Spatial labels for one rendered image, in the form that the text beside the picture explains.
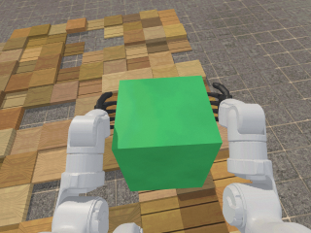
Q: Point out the robot right hand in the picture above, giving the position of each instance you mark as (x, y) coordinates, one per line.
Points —
(225, 95)

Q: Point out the robot left forearm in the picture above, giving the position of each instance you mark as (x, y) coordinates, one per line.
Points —
(84, 159)

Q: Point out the robot left thigh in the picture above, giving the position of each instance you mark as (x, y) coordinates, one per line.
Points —
(128, 228)

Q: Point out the robot left upper arm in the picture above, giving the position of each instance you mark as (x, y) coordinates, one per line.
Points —
(81, 214)

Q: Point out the robot right forearm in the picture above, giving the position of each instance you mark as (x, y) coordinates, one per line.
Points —
(246, 133)

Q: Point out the robot left hand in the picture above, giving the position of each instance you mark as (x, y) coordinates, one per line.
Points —
(102, 105)

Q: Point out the carton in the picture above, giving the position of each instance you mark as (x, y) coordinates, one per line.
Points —
(165, 133)

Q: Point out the robot right upper arm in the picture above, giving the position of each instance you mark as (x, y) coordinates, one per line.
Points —
(255, 208)

